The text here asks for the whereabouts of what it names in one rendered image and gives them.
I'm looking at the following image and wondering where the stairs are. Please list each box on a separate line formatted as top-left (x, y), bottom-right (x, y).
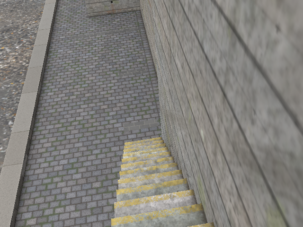
top-left (111, 137), bottom-right (215, 227)

